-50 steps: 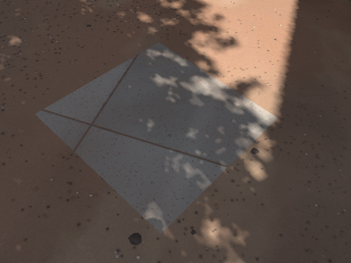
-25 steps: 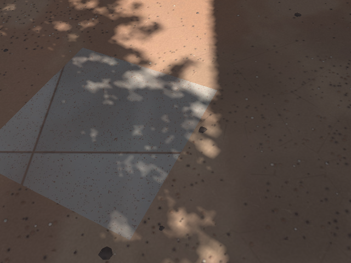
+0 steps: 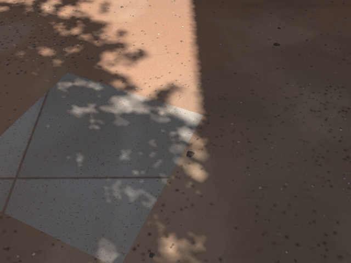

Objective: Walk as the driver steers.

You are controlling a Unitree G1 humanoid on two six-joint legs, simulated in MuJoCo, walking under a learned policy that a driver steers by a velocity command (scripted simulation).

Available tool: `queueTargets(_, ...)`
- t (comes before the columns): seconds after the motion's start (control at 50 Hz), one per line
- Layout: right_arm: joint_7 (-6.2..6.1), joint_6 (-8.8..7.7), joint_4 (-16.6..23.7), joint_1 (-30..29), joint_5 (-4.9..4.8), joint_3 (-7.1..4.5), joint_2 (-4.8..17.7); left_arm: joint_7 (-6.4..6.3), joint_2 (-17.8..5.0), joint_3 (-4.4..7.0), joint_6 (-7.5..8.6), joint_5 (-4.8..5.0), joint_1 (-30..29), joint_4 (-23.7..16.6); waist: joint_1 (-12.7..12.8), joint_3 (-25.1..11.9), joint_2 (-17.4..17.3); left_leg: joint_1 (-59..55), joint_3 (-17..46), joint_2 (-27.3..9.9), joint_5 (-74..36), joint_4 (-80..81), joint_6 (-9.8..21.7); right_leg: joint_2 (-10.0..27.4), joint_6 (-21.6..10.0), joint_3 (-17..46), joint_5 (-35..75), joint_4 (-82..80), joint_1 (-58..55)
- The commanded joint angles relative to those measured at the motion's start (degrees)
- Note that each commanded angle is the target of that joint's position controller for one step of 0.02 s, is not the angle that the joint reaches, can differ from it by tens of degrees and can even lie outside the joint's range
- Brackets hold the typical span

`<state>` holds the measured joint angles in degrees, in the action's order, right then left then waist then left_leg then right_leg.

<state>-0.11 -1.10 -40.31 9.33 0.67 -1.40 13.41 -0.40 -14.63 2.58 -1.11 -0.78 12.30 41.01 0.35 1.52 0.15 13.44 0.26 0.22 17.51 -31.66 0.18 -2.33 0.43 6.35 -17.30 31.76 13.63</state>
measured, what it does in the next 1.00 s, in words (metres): walks ahead: left foot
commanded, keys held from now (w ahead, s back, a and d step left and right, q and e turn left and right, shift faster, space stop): no key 0.06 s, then w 0.84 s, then w+q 0.10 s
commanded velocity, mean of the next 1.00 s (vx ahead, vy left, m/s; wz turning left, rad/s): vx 0.35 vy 0.00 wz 0.00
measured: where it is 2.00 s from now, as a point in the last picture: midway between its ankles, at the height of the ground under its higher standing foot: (155, 169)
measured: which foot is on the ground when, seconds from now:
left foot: down 0.00-0.30, up 0.32-0.70, down 0.72-1.00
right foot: down 0.00-0.72, up 0.74-1.00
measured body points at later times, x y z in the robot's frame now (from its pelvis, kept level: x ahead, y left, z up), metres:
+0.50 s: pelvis +0.10 -0.02 +0.01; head +0.12 -0.04 +0.46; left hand +0.11 +0.25 -0.11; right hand +0.26 -0.28 -0.09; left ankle +0.14 +0.12 -0.66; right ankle +0.01 -0.12 -0.73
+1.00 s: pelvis +0.37 +0.04 +0.01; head +0.39 +0.05 +0.46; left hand +0.53 +0.31 -0.08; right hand +0.41 -0.23 -0.10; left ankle +0.36 +0.12 -0.73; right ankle +0.47 -0.14 -0.66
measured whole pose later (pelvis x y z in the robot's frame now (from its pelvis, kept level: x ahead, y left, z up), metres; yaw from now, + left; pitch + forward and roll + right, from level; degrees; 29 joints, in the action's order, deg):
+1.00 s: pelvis +0.37 +0.04 +0.01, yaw +1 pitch +1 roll +1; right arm 1.5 -5.2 -46.2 20.3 -0.2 -2.8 15.2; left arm -0.8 -17.3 2.9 3.8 -0.1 10.6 40.8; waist -3.0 1.0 2.6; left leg 8.8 -1.7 5.1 8.7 -16.5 5.0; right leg 7.3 0.9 3.2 -8.3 56.2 38.4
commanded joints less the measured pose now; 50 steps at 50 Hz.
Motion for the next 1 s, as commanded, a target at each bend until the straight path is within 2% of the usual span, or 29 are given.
queueTargets(0.02, -0.05, -0.62, 4.1, -1.0, -0.07, -1.75, 6.6, -0.32, -5.5, 1.45, 0.99, 0.05, -1.5, -3.8, -0.7, -3.4, 0.8, -2.8, 3.9, -3.9, -11.2, 4.4, 2.0, 3.5, -1.3, 3.3, 11.8, -4.4, 0.7)
queueTargets(0.06, 0.07, -0.65, 4.0, -1.0, -0.10, -1.69, 6.4, -0.50, -5.5, 1.49, 0.99, 0.05, -1.1, -3.6, -0.6, -3.4, 0.8, -2.6, 3.8, -3.7, -11.3, 4.4, 1.9, 3.5, -1.2, 3.3, 12.3, -4.3, 0.2)
queueTargets(0.12, -0.08, -0.25, 3.4, 0.3, -0.46, -2.00, 7.4, -0.88, -5.5, 1.57, 0.80, 0.41, 0.5, -3.1, -0.7, -2.2, -1.3, -1.0, 4.5, -2.9, 9.7, 6.3, 3.8, 0.7, -2.3, 0.3, -7.3, -2.3, 2.8)
queueTargets(0.18, -0.58, -0.81, 2.2, 4.6, -1.43, -2.61, 9.6, -0.56, -3.9, 1.29, 2.80, 1.32, -0.3, -4.6, -1.5, 3.9, -7.6, -0.5, 18.2, -11.2, 27.5, 14.6, 10.0, -0.4, -2.7, -4.1, -12.2, 5.8, 12.5)
queueTargets(0.22, -0.71, -1.30, 1.3, 6.4, -1.67, -3.11, 11.2, -0.13, -3.6, 1.31, 4.59, 2.04, -2.1, -5.4, -1.8, 6.4, -9.3, 0.1, 26.8, -17.2, 27.8, 18.3, 13.7, 1.5, -2.9, -5.9, -8.7, 9.0, 14.5)
queueTargets(0.24, -0.68, -1.39, 1.3, 5.8, -1.73, -3.13, 11.3, 0.21, -3.5, 1.36, 5.25, 2.05, -1.6, -5.4, -1.1, 6.2, -9.3, 1.2, 25.7, -17.1, 24.8, 18.0, 13.4, 2.1, -3.6, -5.9, -8.5, 7.3, 12.3)
queueTargets(0.28, -0.27, -1.01, 2.7, 0.7, -2.11, -2.70, 10.1, 1.02, -3.5, 1.78, 6.09, 1.92, 5.2, -2.7, 3.0, 3.8, -9.0, 8.9, 16.5, -11.9, 17.4, 14.1, 9.4, 1.6, -5.4, -6.3, -4.2, -2.3, -3.2)
queueTargets(0.3, -0.27, -1.24, 4.2, -2.6, -1.99, -1.84, 7.3, 1.14, -6.2, 2.77, 6.34, 1.71, 10.4, -1.0, 5.3, 2.9, -4.4, 13.7, 9.4, -6.8, 10.8, 5.6, 5.9, 4.7, -6.9, 0.7, -5.0, -6.6, -9.3)
queueTargets(0.32, -0.35, -2.34, 6.5, -4.4, -1.85, -1.10, 4.3, 1.33, -11.6, 4.32, 6.59, 1.69, 15.6, 0.5, 5.6, 1.4, 10.1, 22.3, -1.3, 1.6, 5.2, -12.5, 1.2, 13.0, -11.8, 17.7, -9.1, -13.6, -16.7)
queueTargets(0.34, -0.64, -3.49, 7.6, -5.0, -2.25, -1.82, 7.3, 1.75, -12.7, 4.57, 6.95, 1.24, 18.4, 0.0, 7.3, 1.0, 15.4, 32.5, 1.9, 2.3, 14.4, -26.3, 0.2, 21.9, -18.4, 33.6, -3.5, -19.0, -21.9)
queueTargets(0.36, -0.38, -4.08, 6.8, -2.9, -3.08, -2.70, 9.3, 1.59, -10.0, 3.60, 7.28, 0.90, 17.1, -0.2, 5.3, 1.7, 9.5, 37.8, 4.7, -0.1, 15.2, -34.1, 1.3, 23.0, -19.0, 31.8, 1.0, -17.3, -24.1)
queueTargets(0.4, 0.45, -4.46, 5.7, -1.8, -2.68, -2.31, 7.7, 1.29, -7.9, 2.87, 7.13, 0.90, 14.8, -0.9, 3.6, 1.2, 3.6, 41.4, 4.2, -3.4, 6.4, -36.2, 3.0, 20.1, -16.1, 22.0, 5.8, -17.1, -25.2)
queueTargets(0.46, 2.11, -4.19, 5.4, -3.4, -1.90, -1.93, 5.8, 0.85, -5.4, 1.63, 5.78, 0.96, 12.9, -0.7, 2.6, 1.9, 4.7, 36.1, 1.1, -5.4, -1.9, -28.7, 1.6, 15.5, -13.0, 10.6, 16.6, -20.6, -19.3)
queueTargets(0.54, 3.19, -4.56, 7.1, -10.3, -1.59, -0.38, 2.8, -0.35, -8.3, 1.95, 5.08, 1.38, 13.1, 0.4, 4.3, 3.5, 4.5, 26.5, -2.5, -3.3, -13.3, -10.3, -0.7, 11.9, -11.4, 1.8, 19.4, -23.1, -11.4)
queueTargets(0.58, 3.38, -4.68, 7.6, -12.6, -1.93, -0.61, 4.0, -0.42, -10.1, 2.36, 5.19, 1.59, 14.6, 1.5, 4.8, 4.0, 5.9, 21.0, -3.2, -1.8, -16.9, -4.6, -0.6, 12.9, -11.3, 1.4, 17.7, -24.3, -9.3)
queueTargets(0.64, 3.43, -4.76, 8.2, -12.8, -2.30, -1.49, 6.7, -0.30, -10.9, 2.68, 5.30, 2.33, 14.1, 2.7, 3.0, 4.7, 6.3, 18.8, -1.5, -1.7, -17.4, -0.3, 1.8, 15.8, -10.0, 1.4, 22.0, -22.8, -12.8)
queueTargets(0.68, 3.02, -4.70, 7.4, -8.8, -1.97, -2.57, 8.9, -0.35, -11.9, 3.09, 4.94, 2.07, 13.1, 3.0, -0.2, 0.9, 7.0, 12.2, -2.8, 0.4, -14.9, 0.7, 4.1, 15.7, -8.4, -0.3, 39.1, -15.9, -15.9)
queueTargets(0.7, 2.49, -4.44, 5.6, -2.1, -1.84, -3.63, 10.5, -0.45, -11.9, 3.05, 4.55, 1.83, 12.5, 3.0, -3.9, -3.8, 6.7, 3.0, -4.3, 2.1, -14.6, 1.2, 5.8, 13.9, -7.2, -2.3, 48.1, -7.4, -15.0)
queueTargets(0.72, 1.77, -4.04, 3.2, 7.0, -1.86, -4.62, 12.3, -0.68, -11.0, 2.62, 4.38, 1.31, 12.5, 2.6, -8.1, -9.5, 6.0, -10.8, -2.8, 0.5, -15.0, -0.2, 7.5, 11.7, -5.5, -3.7, 47.0, 4.3, -8.4)
queueTargets(0.74, 1.05, -3.58, 1.8, 15.8, -0.83, -5.53, 16.8, -0.81, -6.3, 1.19, 4.51, 0.03, 14.9, 0.9, -9.2, -18.2, -4.9, -29.1, 15.1, -12.8, -10.0, 0.1, 12.1, 6.2, -3.1, -6.0, 23.6, 25.4, 7.1)
queueTargets(0.76, 1.94, -3.95, 1.0, 16.6, -0.28, -5.15, 17.8, -0.41, -1.5, -0.30, 5.64, 1.52, 21.6, 1.1, -4.8, -25.9, -19.0, -37.3, 44.0, -22.8, 5.9, 12.1, 19.2, -2.3, -1.3, 0.8, -16.1, 40.6, 20.7)
queueTargets(0.78, 1.83, -4.01, 1.3, 12.9, -1.22, -4.01, 12.6, 0.09, -7.8, 1.14, 6.37, 3.02, 15.5, 1.0, -6.1, -17.3, -12.1, -31.2, 42.8, -20.7, 14.2, 16.4, 16.6, 1.5, -1.6, 2.8, -13.9, 45.6, 27.3)
queueTargets(0.8, 1.62, -3.92, 1.4, 9.2, -1.60, -3.45, 10.8, 0.39, -9.8, 1.62, 6.78, 3.67, 9.3, -0.6, -5.4, -8.6, -7.5, -22.1, 33.0, -18.9, 11.3, 17.0, 14.5, 4.5, -2.3, 0.3, -8.1, 44.1, 29.1)
queueTargets(0.82, 1.68, -3.93, 1.6, 5.8, -1.05, -3.28, 10.4, 0.08, -9.0, 1.40, 7.10, 2.86, 6.6, -1.1, -3.4, -5.1, -2.1, -13.9, 27.2, -16.8, 4.4, 17.9, 13.5, 7.1, -2.4, -1.0, -3.2, 41.3, 26.8)
queueTargets(0.84, 1.93, -4.15, 1.8, 3.8, -0.26, -3.00, 9.3, -0.05, -8.6, 1.64, 6.93, 1.94, 6.1, -1.0, -1.6, -3.2, -2.3, -8.2, 22.5, -14.5, -1.9, 19.1, 13.2, 8.8, -2.3, -1.1, -0.1, 38.6, 24.3)
queueTargets(0.86, 1.97, -4.45, 1.7, 2.7, 0.27, -2.72, 8.2, 0.04, -7.9, 1.65, 6.37, 1.82, 7.8, -0.4, 0.2, -3.4, -3.9, -4.7, 19.5, -13.0, -4.5, 20.8, 13.2, 10.1, -2.3, -0.6, 1.9, 37.4, 21.1)
queueTargets(0.9, 2.06, -5.39, 0.8, 2.6, -0.39, -2.76, 7.9, -0.18, -6.1, 1.33, 5.18, 1.67, 9.3, 0.2, 1.5, -3.1, -4.7, -1.2, 15.6, -12.2, -7.7, 23.4, 14.5, 10.7, -1.3, -1.4, 3.0, 35.0, 19.6)
queueTargets(0.96, 1.56, -5.60, -0.8, 4.9, -0.97, -3.19, 9.7, -0.69, -5.9, 1.18, 5.04, 0.31, 2.6, -2.5, 0.5, 0.8, -2.6, 0.6, 13.3, -11.3, -10.6, 25.7, 15.5, 11.1, 0.8, -1.9, 9.1, 26.5, 24.4)
queueTargets(1.0, 0.91, -5.06, -1.5, 6.8, -1.24, -3.44, 10.5, -0.48, -5.3, 0.88, 5.74, 0.24, -1.9, -3.8, -0.8, 1.6, -2.0, -0.9, 11.4, -10.1, -12.8, 25.6, 14.6, 10.4, 1.6, -2.1, 15.6, 18.0, 25.5)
